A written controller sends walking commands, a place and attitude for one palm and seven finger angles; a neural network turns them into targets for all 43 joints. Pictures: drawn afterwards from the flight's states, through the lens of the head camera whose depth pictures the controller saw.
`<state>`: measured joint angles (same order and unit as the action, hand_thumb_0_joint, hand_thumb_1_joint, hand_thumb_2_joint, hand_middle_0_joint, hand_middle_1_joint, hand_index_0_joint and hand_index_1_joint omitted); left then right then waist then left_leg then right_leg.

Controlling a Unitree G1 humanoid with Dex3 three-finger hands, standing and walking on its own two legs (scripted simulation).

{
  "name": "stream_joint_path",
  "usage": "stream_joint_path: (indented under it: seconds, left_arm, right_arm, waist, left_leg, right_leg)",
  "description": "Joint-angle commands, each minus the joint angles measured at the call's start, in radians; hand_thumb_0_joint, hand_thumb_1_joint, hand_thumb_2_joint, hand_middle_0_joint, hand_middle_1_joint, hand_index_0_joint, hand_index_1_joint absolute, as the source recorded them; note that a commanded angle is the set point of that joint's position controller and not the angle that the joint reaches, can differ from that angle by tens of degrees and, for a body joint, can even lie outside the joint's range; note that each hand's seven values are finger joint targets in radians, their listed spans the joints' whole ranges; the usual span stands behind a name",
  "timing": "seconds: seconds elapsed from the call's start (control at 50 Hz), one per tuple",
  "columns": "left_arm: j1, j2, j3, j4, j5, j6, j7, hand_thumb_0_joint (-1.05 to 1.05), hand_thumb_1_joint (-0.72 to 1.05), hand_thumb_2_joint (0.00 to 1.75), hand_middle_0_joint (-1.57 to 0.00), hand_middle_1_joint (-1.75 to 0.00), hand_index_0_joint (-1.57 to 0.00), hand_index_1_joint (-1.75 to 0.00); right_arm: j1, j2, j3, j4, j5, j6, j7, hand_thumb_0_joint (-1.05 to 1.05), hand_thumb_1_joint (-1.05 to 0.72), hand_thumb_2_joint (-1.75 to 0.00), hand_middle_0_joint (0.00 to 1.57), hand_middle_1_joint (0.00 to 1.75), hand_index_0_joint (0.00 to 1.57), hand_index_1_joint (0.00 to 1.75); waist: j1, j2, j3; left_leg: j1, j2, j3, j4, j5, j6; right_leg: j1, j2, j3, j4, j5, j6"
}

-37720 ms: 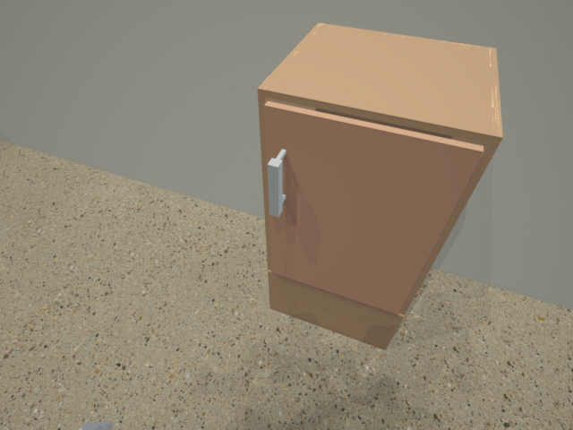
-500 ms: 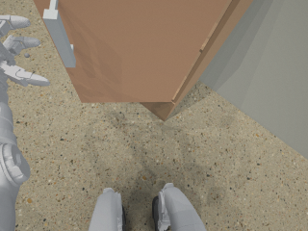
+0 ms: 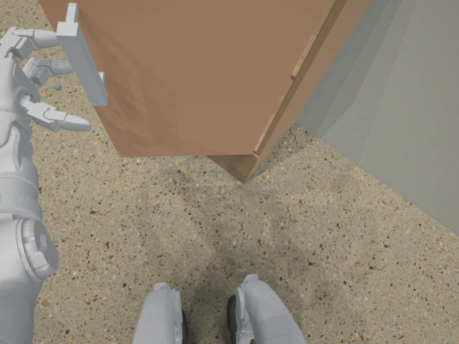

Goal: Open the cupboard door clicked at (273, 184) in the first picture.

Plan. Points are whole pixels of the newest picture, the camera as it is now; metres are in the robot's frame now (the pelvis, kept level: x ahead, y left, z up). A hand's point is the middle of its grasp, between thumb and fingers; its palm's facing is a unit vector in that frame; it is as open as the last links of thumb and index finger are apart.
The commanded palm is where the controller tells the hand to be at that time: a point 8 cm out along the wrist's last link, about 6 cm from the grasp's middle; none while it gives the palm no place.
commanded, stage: slide the fingers in behind the handle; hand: left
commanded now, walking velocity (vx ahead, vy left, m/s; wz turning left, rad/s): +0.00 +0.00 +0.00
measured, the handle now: (87, 59) +0.56 +0.19 +0.06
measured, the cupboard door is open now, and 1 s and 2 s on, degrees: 43 42 42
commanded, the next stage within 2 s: close the thumb around the handle in 1.22 s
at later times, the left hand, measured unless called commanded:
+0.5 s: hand (86, 88) +0.51 +0.19 +0.05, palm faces +0.01 -1.00 -0.01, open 14.0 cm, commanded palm +0.49 +0.22 +0.06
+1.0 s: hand (98, 87) +0.52 +0.18 +0.05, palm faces +0.02 -1.00 -0.02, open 13.8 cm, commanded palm +0.50 +0.21 +0.06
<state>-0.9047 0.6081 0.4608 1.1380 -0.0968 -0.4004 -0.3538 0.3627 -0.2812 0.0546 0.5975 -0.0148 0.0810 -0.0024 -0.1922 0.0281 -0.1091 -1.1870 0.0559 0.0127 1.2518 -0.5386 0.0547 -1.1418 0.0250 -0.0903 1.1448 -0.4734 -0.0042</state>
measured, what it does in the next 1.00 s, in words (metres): stands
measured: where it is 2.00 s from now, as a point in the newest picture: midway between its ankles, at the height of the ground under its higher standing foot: outside the picture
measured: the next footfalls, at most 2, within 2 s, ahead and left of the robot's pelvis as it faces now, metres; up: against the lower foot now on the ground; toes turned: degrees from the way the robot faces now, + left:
none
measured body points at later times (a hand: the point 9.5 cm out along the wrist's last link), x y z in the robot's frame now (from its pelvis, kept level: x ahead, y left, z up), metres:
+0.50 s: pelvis +0.00 -0.01 +0.00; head +0.16 +0.02 +0.42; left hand +0.50 +0.25 +0.06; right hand +0.02 -0.28 -0.11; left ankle +0.02 +0.08 -0.63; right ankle +0.03 -0.13 -0.63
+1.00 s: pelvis +0.00 -0.01 +0.00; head +0.16 +0.01 +0.42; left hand +0.51 +0.23 +0.05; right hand +0.01 -0.28 -0.11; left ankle +0.02 +0.08 -0.63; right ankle +0.03 -0.13 -0.63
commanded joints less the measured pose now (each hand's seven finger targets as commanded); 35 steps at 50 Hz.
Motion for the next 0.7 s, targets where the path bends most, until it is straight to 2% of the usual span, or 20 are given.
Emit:
stream_joint_path:
  seconds: [0.0,0.02,0.06,0.08,0.1,0.14,0.2,0.24,0.3,0.34,0.38,0.42,0.44,0.48,0.56,0.6,0.62,0.64,0.66,0.68]
  left_arm:
    - [-0.361,0.245,0.01,-0.219,-0.022,-0.077,0.005,0.0,-0.5,0.3,-0.3,-1.2,-0.3,-1.2]
    - [-0.374,0.216,-0.014,-0.212,-0.021,-0.069,0.006,0.0,-0.5,0.3,-0.3,-1.2,-0.3,-1.2]
    - [-0.363,0.214,-0.008,-0.208,-0.027,-0.065,0.014,0.0,-0.5,0.3,-0.3,-1.2,-0.3,-1.2]
    - [-0.403,0.204,-0.024,-0.221,-0.022,-0.067,0.018,0.0,-0.5,0.3,-0.3,-1.2,-0.3,-1.2]
    - [-0.403,0.202,-0.019,-0.223,-0.025,-0.071,0.024,0.0,-0.5,0.3,-0.3,-1.2,-0.3,-1.2]
    - [-0.418,0.203,-0.019,-0.205,-0.019,-0.076,0.037,0.0,-0.5,0.3,-0.3,-1.2,-0.3,-1.2]
    - [-0.418,0.206,-0.012,-0.218,-0.015,-0.097,0.048,0.0,-0.5,0.3,-0.3,-1.2,-0.3,-1.2]
    - [-0.406,0.165,-0.039,-0.214,-0.014,-0.1,0.051,0.0,-0.5,0.3,-0.3,-1.2,-0.3,-1.2]
    - [-0.375,0.173,-0.027,-0.178,-0.015,-0.092,0.055,0.0,-0.5,0.3,-0.3,-1.2,-0.3,-1.2]
    - [-0.406,0.163,-0.039,-0.19,-0.01,-0.089,0.065,0.0,-0.5,0.3,-0.3,-1.2,-0.3,-1.2]
    - [-0.436,0.161,-0.041,-0.221,-0.009,-0.102,0.074,0.0,-0.5,0.3,-0.3,-1.2,-0.3,-1.2]
    - [-0.435,0.145,-0.043,-0.223,-0.011,-0.108,0.084,0.0,-0.5,0.3,-0.3,-1.2,-0.3,-1.2]
    - [-0.411,0.167,-0.021,-0.212,-0.008,-0.11,0.091,0.0,-0.5,0.3,-0.3,-1.2,-0.3,-1.2]
    - [-0.412,0.126,-0.055,-0.209,-0.004,-0.115,0.094,0.0,-0.5,0.3,-0.3,-1.2,-0.3,-1.2]
    - [-0.419,0.107,-0.062,-0.186,-0.001,-0.107,0.112,0.0,-0.5,0.3,-0.3,-1.2,-0.3,-1.2]
    - [-0.412,0.148,-0.031,-0.184,0.002,-0.107,0.12,0.0,-0.5,0.3,-0.3,-1.2,-0.3,-1.2]
    - [-0.429,0.117,-0.059,-0.185,0.003,-0.106,0.121,0.0,-0.5,0.3,-0.3,-1.2,-0.3,-1.2]
    - [-0.429,0.125,-0.051,-0.178,0.004,-0.106,0.123,0.0,-0.5,0.3,-0.3,-1.2,-0.3,-1.2]
    - [-0.436,0.15,-0.033,-0.187,0.003,-0.113,0.125,0.0,-0.5,0.3,-0.3,-1.2,-0.3,-1.2]
    - [-0.433,0.147,-0.041,-0.185,0.009,-0.115,0.125,0.0,-0.5,0.3,-0.3,-1.2,-0.3,-1.2]
  right_arm:
    - [0.179,-0.192,-0.072,-0.038,0.005,-0.001,-0.005,0.0,-0.9,-0.9,0.2,0.3,0.2,0.3]
    - [0.178,-0.189,-0.072,-0.035,0.006,-0.001,-0.005,0.0,-0.9,-0.9,0.2,0.3,0.2,0.3]
    - [0.18,-0.19,-0.073,-0.038,0.008,0.0,-0.007,0.0,-0.9,-0.9,0.2,0.3,0.2,0.3]
    - [0.177,-0.19,-0.072,-0.035,0.008,0.001,-0.008,0.0,-0.9,-0.9,0.2,0.3,0.2,0.3]
    - [0.176,-0.186,-0.074,-0.033,0.007,-0.001,-0.008,0.0,-0.9,-0.9,0.2,0.3,0.2,0.3]
    - [0.175,-0.185,-0.073,-0.029,0.005,-0.005,-0.008,0.0,-0.9,-0.9,0.2,0.3,0.2,0.3]
    - [0.175,-0.183,-0.073,-0.029,0.002,-0.009,-0.006,0.0,-0.9,-0.9,0.2,0.3,0.2,0.3]
    - [0.171,-0.177,-0.075,-0.029,0.001,-0.011,-0.001,0.0,-0.9,-0.9,0.2,0.3,0.2,0.3]
    - [0.171,-0.181,-0.075,-0.034,0.005,-0.006,-0.002,0.0,-0.9,-0.9,0.2,0.3,0.2,0.3]
    - [0.167,-0.178,-0.074,-0.034,0.004,-0.006,0.0,0.0,-0.9,-0.9,0.2,0.3,0.2,0.3]
    - [0.17,-0.178,-0.074,-0.036,0.001,-0.009,-0.002,0.0,-0.9,-0.9,0.2,0.3,0.2,0.3]
    - [0.169,-0.174,-0.077,-0.033,-0.001,-0.012,0.001,0.0,-0.9,-0.9,0.2,0.3,0.2,0.3]
    - [0.172,-0.176,-0.077,-0.035,-0.001,-0.011,0.002,0.0,-0.9,-0.9,0.2,0.3,0.2,0.3]
    - [0.171,-0.17,-0.076,-0.033,-0.002,-0.01,0.004,0.0,-0.9,-0.9,0.2,0.3,0.2,0.3]
    - [0.176,-0.169,-0.078,-0.033,-0.003,-0.008,0.007,0.0,-0.9,-0.9,0.2,0.3,0.2,0.3]
    - [0.173,-0.173,-0.077,-0.037,-0.002,-0.006,0.005,0.0,-0.9,-0.9,0.2,0.3,0.2,0.3]
    - [0.168,-0.167,-0.075,-0.035,-0.001,-0.008,0.007,0.0,-0.9,-0.9,0.2,0.3,0.2,0.3]
    - [0.169,-0.168,-0.075,-0.035,-0.002,-0.009,0.007,0.0,-0.9,-0.9,0.2,0.3,0.2,0.3]
    - [0.176,-0.169,-0.072,-0.037,-0.003,-0.011,0.005,0.0,-0.9,-0.9,0.2,0.3,0.2,0.3]
    - [0.17,-0.17,-0.073,-0.037,-0.002,-0.011,0.005,0.0,-0.9,-0.9,0.2,0.3,0.2,0.3]
  waist:
    - [0.009,0.191,-0.563]
    - [-0.001,0.178,-0.538]
    - [0.001,0.166,-0.521]
    - [-0.009,0.163,-0.525]
    - [-0.002,0.178,-0.529]
    - [-0.012,0.141,-0.506]
    - [0.001,0.172,-0.539]
    - [-0.003,0.171,-0.537]
    - [-0.003,0.132,-0.515]
    - [-0.004,0.141,-0.506]
    - [-0.005,0.165,-0.549]
    - [-0.006,0.153,-0.556]
    - [0.005,0.134,-0.558]
    - [-0.001,0.147,-0.557]
    - [-0.012,0.119,-0.525]
    - [0.0,0.114,-0.541]
    - [-0.013,0.115,-0.524]
    - [-0.013,0.096,-0.509]
    - [-0.007,0.11,-0.517]
    - [-0.005,0.121,-0.535]
  left_leg:
    - [0.541,-0.007,-0.112,-0.15,0.511,-0.037]
    - [0.529,-0.008,-0.112,-0.153,0.493,-0.034]
    - [0.514,-0.011,-0.106,-0.155,0.47,-0.03]
    - [0.52,-0.009,-0.11,-0.159,0.462,-0.032]
    - [0.514,-0.012,-0.105,-0.156,0.457,-0.031]
    - [0.479,-0.014,-0.103,-0.155,0.422,-0.027]
    - [0.499,-0.016,-0.1,-0.149,0.45,-0.031]
    - [0.506,-0.017,-0.099,-0.151,0.448,-0.031]
    - [0.472,-0.018,-0.092,-0.15,0.436,-0.028]
    - [0.46,-0.02,-0.092,-0.153,0.405,-0.027]
    - [0.495,-0.019,-0.097,-0.149,0.437,-0.029]
    - [0.492,-0.02,-0.095,-0.144,0.439,-0.028]
    - [0.474,-0.022,-0.093,-0.147,0.432,-0.028]
    - [0.486,-0.022,-0.092,-0.145,0.451,-0.03]
    - [0.457,-0.026,-0.088,-0.145,0.423,-0.023]
    - [0.427,-0.029,-0.078,-0.144,0.402,-0.023]
    - [0.414,-0.03,-0.075,-0.145,0.378,-0.02]
    - [0.391,-0.031,-0.07,-0.143,0.359,-0.018]
    - [0.397,-0.032,-0.073,-0.144,0.375,-0.017]
    - [0.405,-0.032,-0.073,-0.144,0.375,-0.02]
  right_leg:
    - [0.175,0.03,0.033,-0.111,0.279,-0.02]
    - [0.17,0.03,0.033,-0.116,0.273,-0.019]
    - [0.175,0.03,0.035,-0.12,0.268,-0.021]
    - [0.169,0.029,0.035,-0.12,0.262,-0.018]
    - [0.174,0.028,0.038,-0.121,0.262,-0.019]
    - [0.183,0.028,0.042,-0.124,0.249,-0.018]
    - [0.189,0.027,0.045,-0.115,0.267,-0.021]
    - [0.188,0.027,0.043,-0.118,0.267,-0.02]
    - [0.201,0.027,0.047,-0.119,0.275,-0.017]
    - [0.2,0.025,0.047,-0.12,0.256,-0.017]
    - [0.191,0.025,0.048,-0.111,0.271,-0.019]
    - [0.201,0.025,0.049,-0.112,0.276,-0.017]
    - [0.226,0.026,0.051,-0.113,0.279,-0.018]
    - [0.215,0.026,0.049,-0.106,0.294,-0.018]
    - [0.215,0.027,0.05,-0.112,0.284,-0.017]
    - [0.248,0.024,0.061,-0.115,0.286,-0.015]
    - [0.243,0.024,0.062,-0.121,0.274,-0.013]
    - [0.254,0.024,0.065,-0.125,0.267,-0.012]
    - [0.262,0.026,0.064,-0.118,0.279,-0.016]
    - [0.259,0.024,0.066,-0.116,0.278,-0.015]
